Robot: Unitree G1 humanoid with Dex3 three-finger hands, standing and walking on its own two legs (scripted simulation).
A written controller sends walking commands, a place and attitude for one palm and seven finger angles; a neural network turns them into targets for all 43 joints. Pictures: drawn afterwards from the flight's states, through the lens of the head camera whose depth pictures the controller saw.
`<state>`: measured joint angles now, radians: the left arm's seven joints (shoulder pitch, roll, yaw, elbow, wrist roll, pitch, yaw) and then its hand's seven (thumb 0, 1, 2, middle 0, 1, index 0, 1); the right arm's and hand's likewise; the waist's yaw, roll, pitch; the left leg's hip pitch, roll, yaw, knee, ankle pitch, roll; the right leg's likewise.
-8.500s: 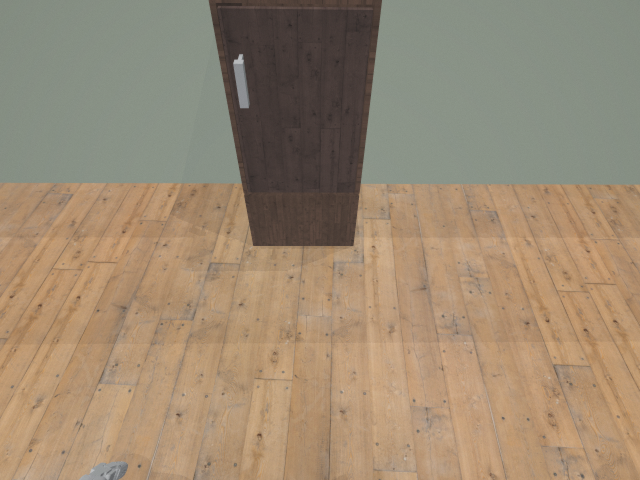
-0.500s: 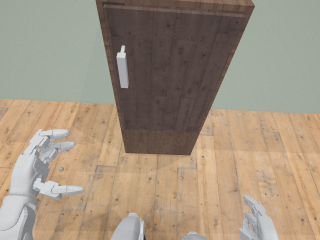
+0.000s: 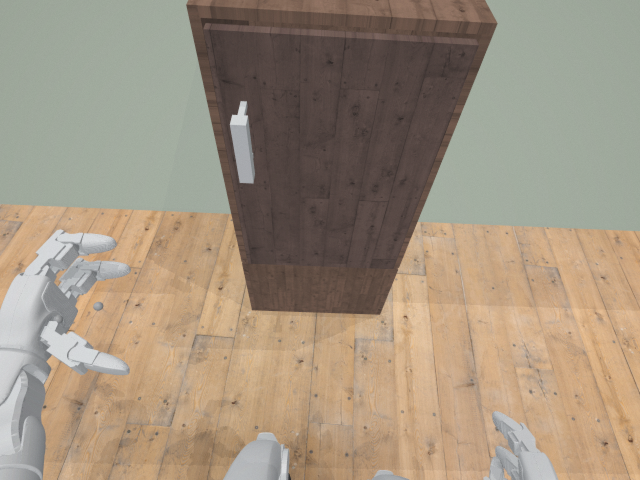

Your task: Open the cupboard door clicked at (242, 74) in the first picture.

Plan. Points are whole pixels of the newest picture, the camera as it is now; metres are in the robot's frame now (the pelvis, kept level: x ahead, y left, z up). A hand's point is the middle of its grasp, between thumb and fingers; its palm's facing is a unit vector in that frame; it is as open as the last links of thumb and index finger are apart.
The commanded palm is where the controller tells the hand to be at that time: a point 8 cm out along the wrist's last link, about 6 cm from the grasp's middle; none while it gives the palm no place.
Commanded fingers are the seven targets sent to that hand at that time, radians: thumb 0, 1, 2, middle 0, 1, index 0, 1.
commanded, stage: raise the hand with hooked fingers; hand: left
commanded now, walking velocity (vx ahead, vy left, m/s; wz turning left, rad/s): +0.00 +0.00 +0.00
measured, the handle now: (245, 142) +0.61 +0.17 +0.04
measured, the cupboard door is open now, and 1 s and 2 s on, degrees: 0 0 0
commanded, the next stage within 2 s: move the hooked fingers beside the handle in 0.44 s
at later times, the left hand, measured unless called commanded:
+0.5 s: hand (119, 305) +0.29 +0.26 +0.05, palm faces +0.05 -1.00 -0.03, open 14.0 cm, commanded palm +0.27 +0.30 +0.06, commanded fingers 0.00 -0.50 0.30 -0.30 -1.20 -0.30 -1.20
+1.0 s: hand (150, 252) +0.37 +0.25 +0.05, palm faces +0.04 -1.00 -0.02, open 14.0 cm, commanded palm +0.35 +0.29 +0.05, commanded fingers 0.00 -0.50 0.30 -0.30 -1.20 -0.30 -1.20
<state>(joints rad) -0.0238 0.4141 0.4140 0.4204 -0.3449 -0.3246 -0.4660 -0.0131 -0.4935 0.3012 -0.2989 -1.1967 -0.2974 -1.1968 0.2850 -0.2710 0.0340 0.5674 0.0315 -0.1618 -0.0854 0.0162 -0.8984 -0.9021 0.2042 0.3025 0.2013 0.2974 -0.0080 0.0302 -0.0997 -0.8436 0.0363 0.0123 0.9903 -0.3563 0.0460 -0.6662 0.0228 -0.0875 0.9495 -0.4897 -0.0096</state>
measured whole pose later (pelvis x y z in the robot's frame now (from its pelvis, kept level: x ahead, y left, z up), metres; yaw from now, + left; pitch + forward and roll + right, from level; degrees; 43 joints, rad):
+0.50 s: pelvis +0.01 -0.01 +0.00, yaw +0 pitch +13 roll -3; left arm -0.02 0.39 0.42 0.45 -0.36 -0.35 -0.47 -0.01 -0.50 0.30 -0.30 -1.20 -0.30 -1.20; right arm 0.27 -0.26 0.03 0.57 0.04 -0.15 -0.08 0.02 -0.90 -0.90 0.20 0.30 0.20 0.30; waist -0.01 0.03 -0.12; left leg -0.86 0.05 0.01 1.01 -0.37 0.03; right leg -0.69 0.03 -0.08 0.98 -0.51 -0.03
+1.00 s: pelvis +0.01 -0.01 -0.01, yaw -1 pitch +15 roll -3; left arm -0.29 0.41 0.40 0.65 -0.27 -0.34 -0.40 -0.01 -0.50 0.30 -0.30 -1.20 -0.30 -1.20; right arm 0.29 -0.26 0.03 0.59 0.03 -0.11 -0.07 0.01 -0.90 -0.90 0.20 0.30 0.20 0.30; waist -0.04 0.03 -0.12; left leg -0.90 0.05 0.02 1.02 -0.38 0.04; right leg -0.73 0.03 -0.07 0.99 -0.51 -0.02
